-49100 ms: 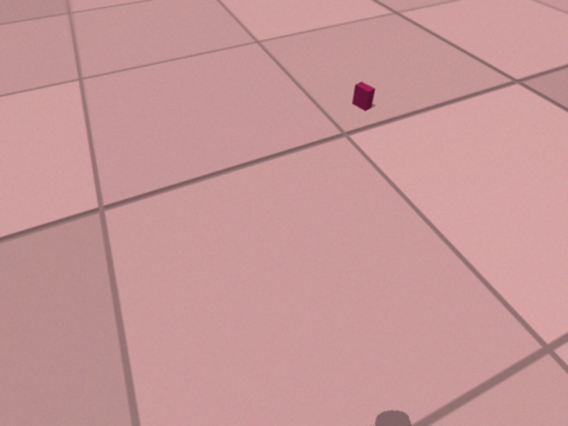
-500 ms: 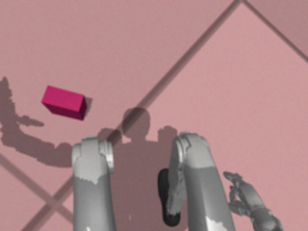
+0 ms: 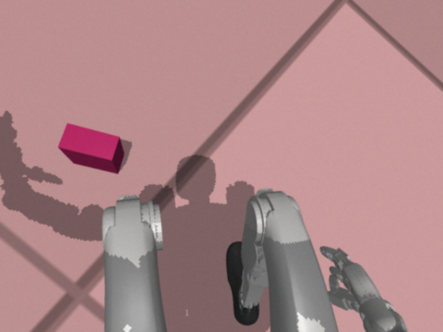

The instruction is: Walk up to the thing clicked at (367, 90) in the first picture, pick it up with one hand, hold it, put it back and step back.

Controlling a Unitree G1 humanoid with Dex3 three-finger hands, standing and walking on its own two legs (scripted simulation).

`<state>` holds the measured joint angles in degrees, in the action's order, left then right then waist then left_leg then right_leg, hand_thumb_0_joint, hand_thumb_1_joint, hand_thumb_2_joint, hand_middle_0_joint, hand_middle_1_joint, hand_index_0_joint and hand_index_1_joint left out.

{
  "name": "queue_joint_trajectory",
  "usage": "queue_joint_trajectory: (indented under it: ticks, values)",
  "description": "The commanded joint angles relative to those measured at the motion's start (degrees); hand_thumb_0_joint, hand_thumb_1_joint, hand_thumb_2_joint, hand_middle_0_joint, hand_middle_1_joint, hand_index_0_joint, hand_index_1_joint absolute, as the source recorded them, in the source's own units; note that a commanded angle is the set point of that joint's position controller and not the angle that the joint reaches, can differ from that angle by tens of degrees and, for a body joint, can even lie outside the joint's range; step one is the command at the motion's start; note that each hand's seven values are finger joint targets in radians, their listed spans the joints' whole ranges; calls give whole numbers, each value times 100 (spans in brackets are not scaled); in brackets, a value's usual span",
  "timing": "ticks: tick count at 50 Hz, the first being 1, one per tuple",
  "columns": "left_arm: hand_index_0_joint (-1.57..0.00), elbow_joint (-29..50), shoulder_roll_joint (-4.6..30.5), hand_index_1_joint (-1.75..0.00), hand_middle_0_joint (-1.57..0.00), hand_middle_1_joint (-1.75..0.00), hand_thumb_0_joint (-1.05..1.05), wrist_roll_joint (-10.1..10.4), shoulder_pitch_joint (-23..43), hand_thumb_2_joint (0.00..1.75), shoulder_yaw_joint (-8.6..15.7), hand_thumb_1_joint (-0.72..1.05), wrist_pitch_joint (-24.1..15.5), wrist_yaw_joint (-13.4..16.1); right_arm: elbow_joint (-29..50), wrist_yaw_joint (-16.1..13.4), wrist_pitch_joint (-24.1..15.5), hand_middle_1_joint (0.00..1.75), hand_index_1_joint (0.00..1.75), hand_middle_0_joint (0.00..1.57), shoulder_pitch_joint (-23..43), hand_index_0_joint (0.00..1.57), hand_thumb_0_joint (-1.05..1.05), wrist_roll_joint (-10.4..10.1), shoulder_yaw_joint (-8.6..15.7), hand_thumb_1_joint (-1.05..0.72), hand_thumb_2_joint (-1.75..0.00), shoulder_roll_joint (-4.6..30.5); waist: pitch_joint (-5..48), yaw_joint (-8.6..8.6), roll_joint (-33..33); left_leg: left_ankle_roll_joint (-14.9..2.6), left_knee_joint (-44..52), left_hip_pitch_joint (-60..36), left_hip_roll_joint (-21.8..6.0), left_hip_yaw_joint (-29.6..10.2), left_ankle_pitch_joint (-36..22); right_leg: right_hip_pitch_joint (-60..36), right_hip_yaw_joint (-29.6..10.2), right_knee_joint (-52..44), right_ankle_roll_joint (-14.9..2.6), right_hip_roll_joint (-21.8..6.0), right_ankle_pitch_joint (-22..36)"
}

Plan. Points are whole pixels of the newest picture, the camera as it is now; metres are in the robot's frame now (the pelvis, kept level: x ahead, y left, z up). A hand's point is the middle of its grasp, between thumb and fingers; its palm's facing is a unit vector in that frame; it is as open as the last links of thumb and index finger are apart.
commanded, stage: go down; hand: left
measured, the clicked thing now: (95, 151) +0.46 +0.26 -0.29
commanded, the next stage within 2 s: none
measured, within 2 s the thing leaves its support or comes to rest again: neither
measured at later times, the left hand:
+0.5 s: hand out of the picture +0.36 +0.46 +0.02, palm faces +0.30 -0.95 -0.02, open 17.7 cm
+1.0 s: hand out of the picture +0.36 +0.46 +0.02, palm faces +0.31 -0.95 -0.01, open 17.8 cm
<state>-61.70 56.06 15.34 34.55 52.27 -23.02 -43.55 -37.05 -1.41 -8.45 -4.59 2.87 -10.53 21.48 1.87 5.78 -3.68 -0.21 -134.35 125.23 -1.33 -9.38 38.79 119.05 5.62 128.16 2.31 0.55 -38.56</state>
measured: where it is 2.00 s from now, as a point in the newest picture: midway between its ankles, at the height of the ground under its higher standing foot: (195, 304)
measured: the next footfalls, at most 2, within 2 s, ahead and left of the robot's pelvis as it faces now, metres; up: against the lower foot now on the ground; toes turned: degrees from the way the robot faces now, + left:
none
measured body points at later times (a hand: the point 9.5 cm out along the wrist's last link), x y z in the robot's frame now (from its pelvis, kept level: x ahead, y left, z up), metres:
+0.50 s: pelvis +0.00 +0.00 +0.00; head +0.21 +0.10 +0.39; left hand +0.34 +0.51 +0.02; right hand +0.18 -0.26 -0.08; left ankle +0.09 +0.12 -0.33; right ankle +0.11 -0.13 -0.32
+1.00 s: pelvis +0.00 +0.00 +0.00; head +0.21 +0.10 +0.38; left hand +0.34 +0.51 +0.02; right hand +0.18 -0.27 -0.08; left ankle +0.09 +0.12 -0.33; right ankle +0.11 -0.13 -0.32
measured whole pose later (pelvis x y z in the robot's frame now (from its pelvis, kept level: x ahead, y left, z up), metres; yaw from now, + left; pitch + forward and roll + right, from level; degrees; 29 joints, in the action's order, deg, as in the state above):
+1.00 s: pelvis +0.00 +0.00 +0.00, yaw +0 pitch +29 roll -10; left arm -62.0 56.4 15.7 34.8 52.7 -22.9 -44.0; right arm -36.9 -1.5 -8.7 -3.9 2.9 -10.5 21.7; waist 1.7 5.7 -3.9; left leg 0.0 -134.9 125.5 -1.3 -9.4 39.0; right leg 119.5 5.6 128.8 2.1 0.6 -38.8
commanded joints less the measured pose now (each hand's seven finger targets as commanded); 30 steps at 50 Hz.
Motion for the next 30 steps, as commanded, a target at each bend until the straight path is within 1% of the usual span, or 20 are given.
queue_joint_trajectory:
  ticks: [1,4,5,6,8,9,10,13,14,15,16,19,21,22,24,26,27,28,29,30]
  values:
    - [-5,1138,2570,-3,-5,-4,0,157,879,1,361,-58,-292,56,225,-110,-146,30,30,20,-660,20,0,-57,595,-93,-91,1526,3504,-282,2229,-22,2088,-3122,-89,194,-569,-1079,324,-1008,-457,154,589]
    - [-5,1063,2434,-3,-5,-4,0,230,736,1,369,-61,-286,42,258,-106,-149,30,30,20,-584,20,0,-68,574,-93,-91,1493,3371,-261,2077,-46,2006,-2925,-67,233,-573,-1131,319,-1026,-443,152,582]
    - [-5,1039,2449,-3,-5,-3,0,271,783,1,401,-60,-300,43,278,-99,-153,30,30,20,-600,20,0,-63,571,-93,-90,1487,3373,-238,1865,-82,1926,-2726,-48,293,-551,-1269,299,-1109,-425,168,547]
    - [-5,1030,2323,-2,-5,-3,0,301,732,0,345,-59,-322,19,274,-102,-164,30,30,20,-556,20,0,-58,575,-93,-90,1480,3367,-247,1846,-87,1882,-2729,-48,332,-625,-1307,291,-1111,-424,170,610]
    - [-5,1072,2452,-1,-5,-2,0,280,821,0,411,-58,-358,11,263,-102,-178,30,30,20,-589,20,0,-35,565,-93,-90,1518,3424,-217,1923,-66,1868,-2857,-60,306,-802,-1280,307,-1056,-433,168,720]
    - [-5,1068,2526,-1,-5,-2,0,272,962,0,391,-59,-379,2,252,-104,-174,30,30,20,-556,20,0,-44,568,-93,-90,1518,3408,-197,1973,-65,1899,-2907,-78,260,-650,-1141,311,-1042,-438,168,603]
    - [-5,962,2461,-2,-5,-3,0,243,914,0,365,-58,-372,-1,236,-114,-165,30,30,20,-629,20,0,-37,583,-93,-90,1532,3412,-165,1955,-68,1901,-2929,-74,248,-626,-1185,321,-1056,-432,166,611]
    - [-5,1067,2527,-2,-5,-3,0,234,897,1,368,-60,-384,-26,226,-114,-182,30,30,20,-587,20,0,-27,582,-93,-90,1526,3464,-224,1982,-71,1924,-2893,-78,265,-499,-1252,304,-1073,-424,173,539]
    - [-5,1014,2456,-2,-5,-2,0,253,825,0,370,-59,-384,-43,225,-116,-186,30,30,20,-581,20,0,-23,589,-93,-90,1541,3514,-246,2031,-58,1923,-2971,-71,288,-623,-1238,300,-1051,-434,168,629]
    - [-6,1155,2596,-2,-5,-3,0,243,969,0,429,-61,-387,-34,228,-109,-188,30,30,20,-642,20,0,-13,581,-93,-90,1543,3611,-221,2053,-52,1895,-2987,-69,292,-689,-1333,308,-1049,-432,168,650]
    - [-5,1135,2596,-2,-5,-2,0,250,932,0,443,-60,-381,-26,234,-106,-175,30,30,20,-607,20,0,-22,576,-93,-90,1525,3614,-273,2045,-51,1915,-2969,-65,307,-685,-1356,294,-1055,-431,164,635]
    - [-5,1178,2503,-2,-5,-3,0,245,1002,0,340,-61,-375,-27,258,-117,-181,30,30,20,-530,20,0,-45,606,-93,-91,1572,3478,-246,2214,-35,2077,-3075,-97,181,-343,-989,332,-976,-448,161,433]
    - [-5,1302,2527,-2,-5,-2,0,232,1040,0,338,-61,-370,-27,231,-131,-172,30,30,20,-555,20,0,-40,617,-93,-91,1574,3605,-278,2373,-10,2073,-3251,-95,171,-462,-986,321,-947,-455,146,551]
    - [-6,1270,2535,-3,-5,-4,0,221,940,1,373,-61,-350,-15,229,-124,-177,30,30,20,-608,20,0,-31,612,-93,-91,1542,3715,-302,2319,-6,2020,-3252,-83,214,-624,-1114,295,-961,-457,142,643]
    - [-5,1150,2321,-3,-5,-3,0,249,805,0,293,-61,-325,-41,215,-124,-169,30,30,20,-597,20,0,-45,622,-93,-91,1508,3622,-273,2194,-21,1966,-3164,-62,272,-735,-1100,285,-1013,-456,146,689]
    - [-5,1312,2459,-3,-5,-3,0,279,957,1,381,-61,-333,-14,192,-124,-175,30,30,20,-652,20,0,-35,609,-93,-91,1507,3666,-269,2154,-42,1908,-3055,-39,316,-816,-1282,280,-1038,-453,145,742]
    - [-6,1162,2526,-2,-5,-3,0,266,896,0,435,-61,-319,15,203,-126,-169,30,30,20,-607,20,0,-44,587,-93,-90,1496,3579,-287,2070,-46,1921,-2992,-46,292,-766,-1228,289,-1024,-447,142,693]
    - [-6,1135,2514,-2,-5,-3,0,295,913,0,447,-61,-316,23,223,-127,-173,30,30,20,-583,20,0,-42,576,-93,-90,1501,3568,-292,1985,-57,1863,-2950,-46,312,-799,-1260,277,-1030,-441,153,721]
    - [-5,1091,2478,-2,-5,-2,0,287,964,0,398,-61,-323,26,233,-129,-170,30,30,20,-558,20,0,-45,578,-93,-91,1482,3476,-222,1907,-84,1857,-2800,-37,332,-634,-1243,271,-1081,-435,161,601]
    - [-5,936,2389,-2,-5,-2,0,292,782,0,431,-61,-326,33,242,-120,-164,30,30,20,-555,20,0,-42,574,-93,-90,1509,3369,-230,1852,-78,1884,-2795,-41,285,-645,-1200,301,-1037,-433,153,615]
